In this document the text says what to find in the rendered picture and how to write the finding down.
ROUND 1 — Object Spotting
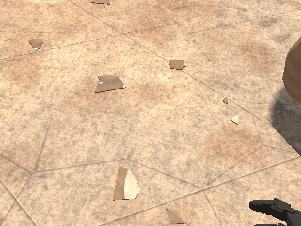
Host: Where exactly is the right robot hand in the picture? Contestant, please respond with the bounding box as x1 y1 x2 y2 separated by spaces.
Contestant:
248 198 301 226

